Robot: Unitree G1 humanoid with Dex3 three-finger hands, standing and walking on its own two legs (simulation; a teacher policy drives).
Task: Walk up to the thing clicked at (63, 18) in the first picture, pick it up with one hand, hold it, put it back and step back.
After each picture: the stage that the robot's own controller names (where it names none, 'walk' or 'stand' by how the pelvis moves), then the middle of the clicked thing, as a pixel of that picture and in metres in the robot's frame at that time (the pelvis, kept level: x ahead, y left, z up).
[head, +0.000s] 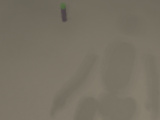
stand; (63, 12) +1.92 +0.26 -0.66
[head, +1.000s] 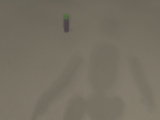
walk; (66, 23) +1.79 +0.17 -0.64
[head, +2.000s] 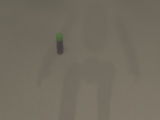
walk; (59, 44) +1.20 +0.18 -0.65
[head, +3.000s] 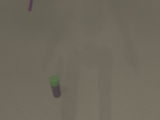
walk; (55, 87) +0.72 +0.20 -0.64
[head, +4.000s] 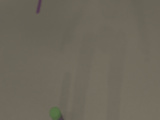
stand; (57, 117) +0.40 +0.22 -0.63
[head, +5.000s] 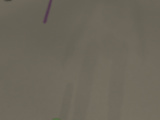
stand; out of the picture +0.39 +0.19 -0.66
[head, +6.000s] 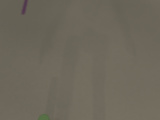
stand; out of the picture +0.38 +0.19 -0.65
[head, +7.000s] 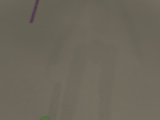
stand; out of the picture +0.40 +0.23 -0.64
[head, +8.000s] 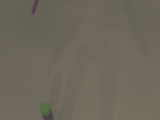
stand; (47, 114) +0.45 +0.24 -0.61
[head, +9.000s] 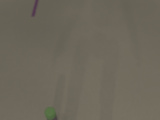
walk; (52, 118) +0.44 +0.21 -0.64
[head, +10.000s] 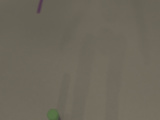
stand; (55, 119) +0.39 +0.22 -0.62
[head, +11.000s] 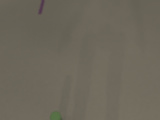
walk; out of the picture +0.38 +0.19 -0.65
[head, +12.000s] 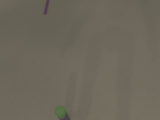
stand; (63, 116) +0.42 +0.22 -0.64
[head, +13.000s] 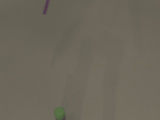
stand; (60, 118) +0.42 +0.16 -0.64
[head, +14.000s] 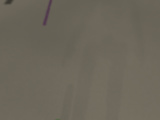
stand; out of the picture +0.39 +0.19 -0.66
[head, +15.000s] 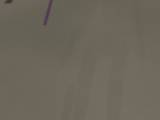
stand; out of the picture +0.37 +0.18 -0.66
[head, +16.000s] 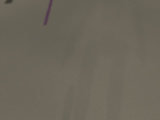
go down; out of the picture +0.37 +0.18 -0.66
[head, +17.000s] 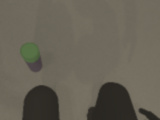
go down; (33, 59) +0.45 +0.19 -0.30
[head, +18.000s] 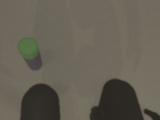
approach; (32, 56) +0.46 +0.19 -0.26
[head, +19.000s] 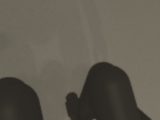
close in; out of the picture +0.45 +0.23 -0.17
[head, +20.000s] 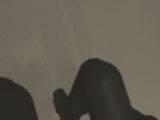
close; out of the picture +0.45 +0.25 -0.17
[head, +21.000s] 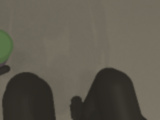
lift; out of the picture +0.37 +0.24 -0.11
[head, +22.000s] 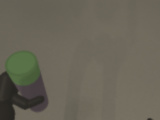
lift; (31, 87) +0.31 +0.17 +0.05
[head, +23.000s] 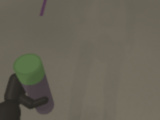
hold; (37, 88) +0.31 +0.16 +0.05
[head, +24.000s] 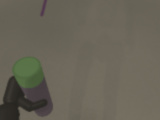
hold; (37, 91) +0.30 +0.16 +0.04
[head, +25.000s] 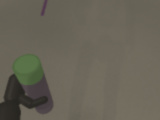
crouch; (37, 88) +0.31 +0.16 +0.04
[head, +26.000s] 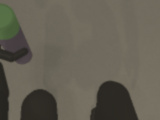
crouch; (13, 41) +0.46 +0.18 -0.04
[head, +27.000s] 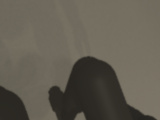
lower; out of the picture +0.46 +0.26 -0.17
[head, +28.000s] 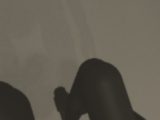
lower; out of the picture +0.45 +0.26 -0.16
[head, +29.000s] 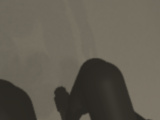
lower; out of the picture +0.45 +0.26 -0.17
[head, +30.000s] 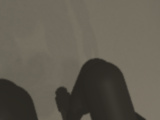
lower; out of the picture +0.44 +0.25 -0.17
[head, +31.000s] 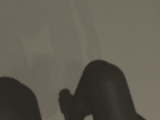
loosen; out of the picture +0.43 +0.25 -0.16
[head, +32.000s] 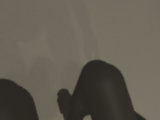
withdraw; out of the picture +0.43 +0.25 -0.17
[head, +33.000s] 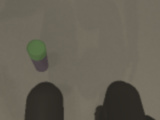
walk; (39, 58) +0.45 +0.19 -0.26
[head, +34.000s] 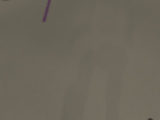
stand; out of the picture +0.37 +0.16 -0.59
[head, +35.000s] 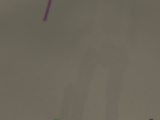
stand; out of the picture +0.38 +0.17 -0.60
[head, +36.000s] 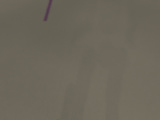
stand; out of the picture +0.37 +0.16 -0.60
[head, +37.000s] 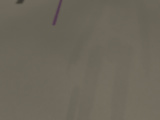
stand; out of the picture +0.39 +0.16 -0.66
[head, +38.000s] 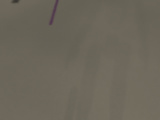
stand; out of the picture +0.36 +0.17 -0.66
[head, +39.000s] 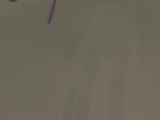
walk; out of the picture +0.37 +0.17 -0.66
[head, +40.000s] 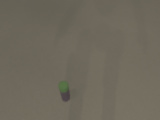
walk; (64, 92) +0.54 +0.15 -0.63
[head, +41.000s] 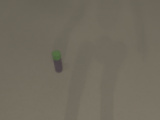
walk; (57, 62) +0.83 +0.22 -0.64
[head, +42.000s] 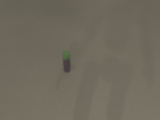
stand; (66, 62) +0.99 +0.17 -0.64
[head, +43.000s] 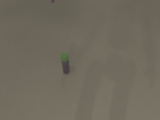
stand; (65, 64) +1.00 +0.19 -0.66
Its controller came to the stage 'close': yes
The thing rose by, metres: 0.68
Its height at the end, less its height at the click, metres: +0.00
